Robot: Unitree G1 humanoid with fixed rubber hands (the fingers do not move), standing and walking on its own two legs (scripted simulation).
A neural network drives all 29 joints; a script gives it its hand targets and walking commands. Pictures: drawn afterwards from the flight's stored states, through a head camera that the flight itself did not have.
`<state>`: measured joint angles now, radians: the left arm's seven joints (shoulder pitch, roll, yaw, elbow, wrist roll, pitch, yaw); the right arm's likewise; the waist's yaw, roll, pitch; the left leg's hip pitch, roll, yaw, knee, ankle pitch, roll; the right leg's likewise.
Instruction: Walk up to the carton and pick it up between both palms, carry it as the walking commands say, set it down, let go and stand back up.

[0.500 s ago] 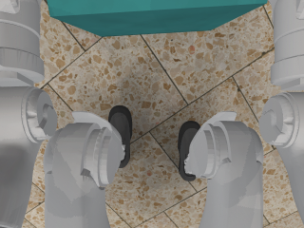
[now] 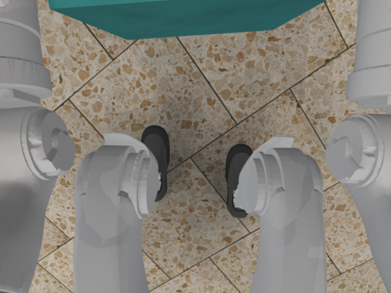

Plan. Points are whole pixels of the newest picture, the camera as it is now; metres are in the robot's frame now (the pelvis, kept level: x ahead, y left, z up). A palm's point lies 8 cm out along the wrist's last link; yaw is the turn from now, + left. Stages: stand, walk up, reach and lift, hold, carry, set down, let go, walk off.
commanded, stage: reach and lift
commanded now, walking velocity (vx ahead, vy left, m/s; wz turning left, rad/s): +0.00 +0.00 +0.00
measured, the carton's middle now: out of the picture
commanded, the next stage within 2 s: none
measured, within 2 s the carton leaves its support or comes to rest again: neither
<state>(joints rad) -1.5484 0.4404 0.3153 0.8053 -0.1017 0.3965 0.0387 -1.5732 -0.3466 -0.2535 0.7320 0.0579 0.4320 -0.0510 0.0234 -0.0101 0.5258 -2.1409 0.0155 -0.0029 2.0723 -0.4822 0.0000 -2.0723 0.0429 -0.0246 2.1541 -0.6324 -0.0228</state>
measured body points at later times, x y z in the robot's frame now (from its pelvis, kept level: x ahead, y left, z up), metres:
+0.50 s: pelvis -0.02 +0.01 +0.05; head +0.35 +0.03 +0.29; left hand +0.57 +0.25 -0.06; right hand +0.58 -0.14 -0.05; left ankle +0.14 +0.12 -0.36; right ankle +0.10 -0.11 -0.36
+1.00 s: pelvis -0.03 +0.00 +0.11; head +0.34 +0.02 +0.36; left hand +0.55 +0.24 +0.00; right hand +0.57 -0.14 +0.01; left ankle +0.14 +0.12 -0.36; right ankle +0.10 -0.11 -0.36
